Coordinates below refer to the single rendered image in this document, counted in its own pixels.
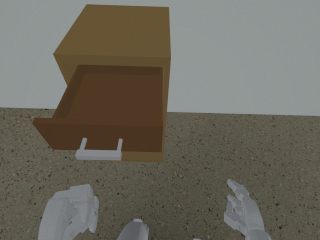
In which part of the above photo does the right robot forearm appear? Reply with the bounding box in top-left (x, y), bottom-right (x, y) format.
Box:
top-left (245, 229), bottom-right (272, 240)

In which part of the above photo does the left robot hand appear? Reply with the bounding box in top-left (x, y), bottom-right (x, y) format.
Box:
top-left (38, 184), bottom-right (99, 240)

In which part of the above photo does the right robot hand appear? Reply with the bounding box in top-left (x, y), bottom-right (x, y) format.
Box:
top-left (224, 179), bottom-right (265, 237)

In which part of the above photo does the left robot thigh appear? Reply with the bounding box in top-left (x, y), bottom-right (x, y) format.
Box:
top-left (117, 221), bottom-right (149, 240)

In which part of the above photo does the drawer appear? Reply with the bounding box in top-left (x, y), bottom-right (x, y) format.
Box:
top-left (32, 64), bottom-right (163, 153)

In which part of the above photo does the cabinet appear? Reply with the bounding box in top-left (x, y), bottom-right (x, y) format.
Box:
top-left (53, 4), bottom-right (171, 163)

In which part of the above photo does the left robot shin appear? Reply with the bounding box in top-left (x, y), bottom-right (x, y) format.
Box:
top-left (133, 218), bottom-right (143, 223)

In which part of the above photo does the handle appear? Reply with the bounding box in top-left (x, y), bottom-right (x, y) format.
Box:
top-left (75, 137), bottom-right (123, 161)

